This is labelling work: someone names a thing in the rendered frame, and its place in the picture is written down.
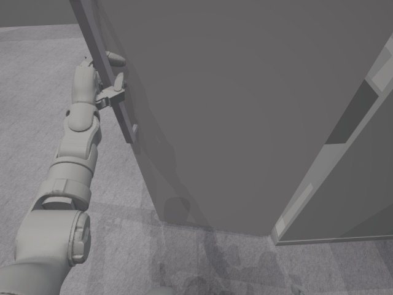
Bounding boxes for fridge door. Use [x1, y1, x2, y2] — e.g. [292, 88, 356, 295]
[89, 0, 393, 236]

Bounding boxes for left robot upper arm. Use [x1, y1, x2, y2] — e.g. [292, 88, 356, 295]
[0, 210, 91, 295]

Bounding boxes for left robot hand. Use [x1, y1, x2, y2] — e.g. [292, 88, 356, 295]
[71, 51, 127, 110]

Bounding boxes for handle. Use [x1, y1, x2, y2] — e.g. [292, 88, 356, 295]
[69, 0, 138, 144]

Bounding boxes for robot left forearm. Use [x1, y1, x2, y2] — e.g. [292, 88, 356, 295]
[14, 103, 102, 260]

